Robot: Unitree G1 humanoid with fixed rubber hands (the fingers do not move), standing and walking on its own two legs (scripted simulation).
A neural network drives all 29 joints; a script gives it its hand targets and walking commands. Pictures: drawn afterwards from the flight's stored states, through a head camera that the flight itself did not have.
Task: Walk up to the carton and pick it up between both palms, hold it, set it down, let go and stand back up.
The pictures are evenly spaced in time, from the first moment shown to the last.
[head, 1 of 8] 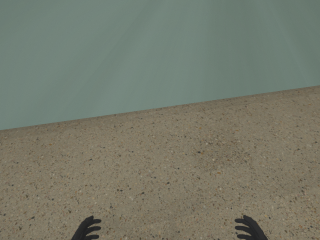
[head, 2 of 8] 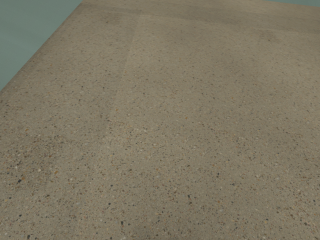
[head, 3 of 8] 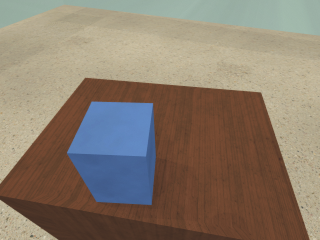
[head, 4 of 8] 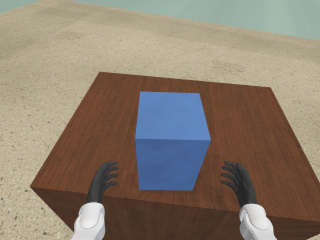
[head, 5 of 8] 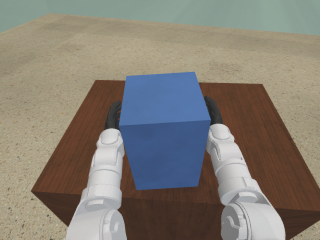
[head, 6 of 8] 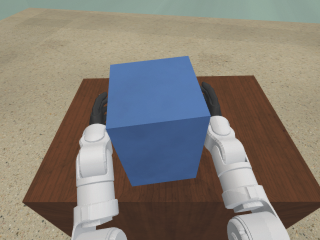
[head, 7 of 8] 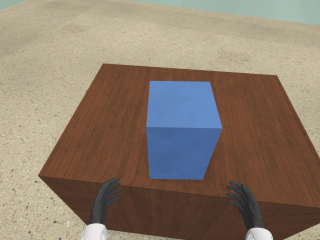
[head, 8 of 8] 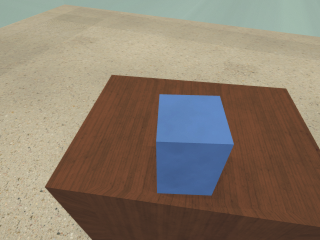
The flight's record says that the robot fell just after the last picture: no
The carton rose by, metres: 0.20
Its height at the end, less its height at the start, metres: +0.00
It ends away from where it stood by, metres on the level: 0.02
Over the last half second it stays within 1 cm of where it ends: yes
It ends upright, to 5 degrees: yes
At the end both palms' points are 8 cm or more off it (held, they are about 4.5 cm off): yes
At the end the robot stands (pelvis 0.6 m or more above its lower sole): yes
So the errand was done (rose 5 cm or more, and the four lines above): yes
